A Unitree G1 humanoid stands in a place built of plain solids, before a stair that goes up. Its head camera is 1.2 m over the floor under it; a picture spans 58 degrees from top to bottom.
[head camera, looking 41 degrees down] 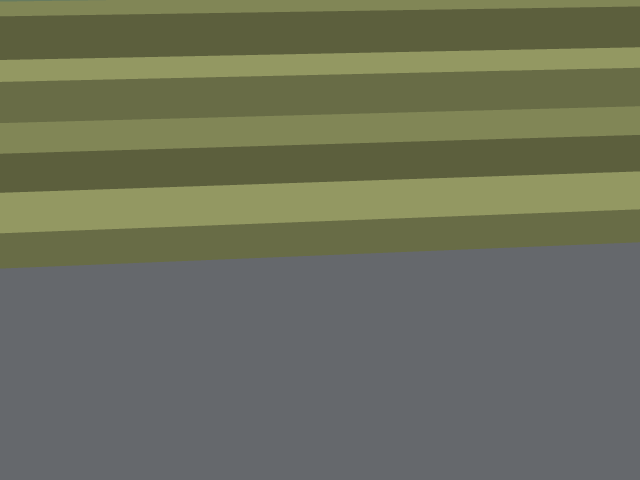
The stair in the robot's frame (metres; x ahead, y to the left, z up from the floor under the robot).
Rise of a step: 0.18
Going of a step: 0.27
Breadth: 5.55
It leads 3 degrees to the left of straight ahead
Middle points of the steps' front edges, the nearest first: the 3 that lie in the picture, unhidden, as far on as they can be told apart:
1.33 -0.71 0.18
1.59 -0.70 0.36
1.86 -0.68 0.53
